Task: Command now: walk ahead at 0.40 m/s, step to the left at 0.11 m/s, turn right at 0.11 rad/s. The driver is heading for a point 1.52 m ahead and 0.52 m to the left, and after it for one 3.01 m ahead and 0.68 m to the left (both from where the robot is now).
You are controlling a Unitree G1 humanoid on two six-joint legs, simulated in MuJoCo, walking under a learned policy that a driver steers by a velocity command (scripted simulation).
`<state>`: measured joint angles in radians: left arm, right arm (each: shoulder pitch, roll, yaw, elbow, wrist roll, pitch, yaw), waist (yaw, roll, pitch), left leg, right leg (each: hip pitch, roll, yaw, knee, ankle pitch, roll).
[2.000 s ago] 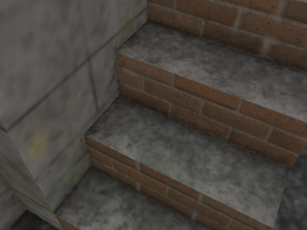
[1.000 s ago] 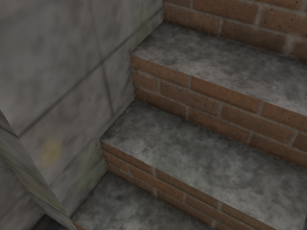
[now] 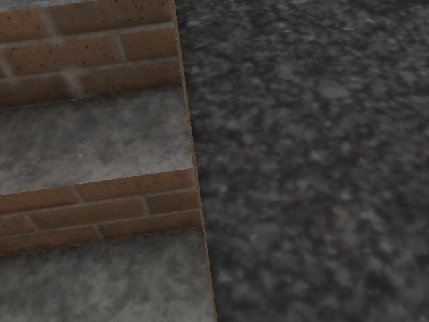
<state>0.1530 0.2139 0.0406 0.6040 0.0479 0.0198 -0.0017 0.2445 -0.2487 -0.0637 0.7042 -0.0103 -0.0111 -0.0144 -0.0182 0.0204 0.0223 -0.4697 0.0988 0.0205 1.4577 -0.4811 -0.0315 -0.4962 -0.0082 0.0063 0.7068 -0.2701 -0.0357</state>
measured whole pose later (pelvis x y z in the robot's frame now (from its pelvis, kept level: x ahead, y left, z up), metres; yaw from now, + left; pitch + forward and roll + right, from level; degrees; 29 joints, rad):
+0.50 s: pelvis +0.03 +0.04 +0.04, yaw +16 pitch +1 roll +1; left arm 0.56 0.17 0.03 0.85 0.05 -0.07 0.04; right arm -0.10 -0.11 0.00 0.43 -0.02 0.09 -0.01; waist 0.10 0.02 0.03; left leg -1.15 0.01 -0.03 2.20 -0.63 0.06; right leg -0.15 -0.15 -0.23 0.31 -0.16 -0.01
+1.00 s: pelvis +0.05 +0.10 +0.15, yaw +29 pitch -1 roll +0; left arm 0.05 0.17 -0.04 0.45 0.05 0.07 0.00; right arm 0.27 -0.15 -0.05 0.64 -0.08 0.02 -0.10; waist -0.08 -0.01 0.03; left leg -0.62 -0.08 -0.06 1.13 -0.55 0.11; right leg -0.68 0.09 0.02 1.50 -0.50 0.08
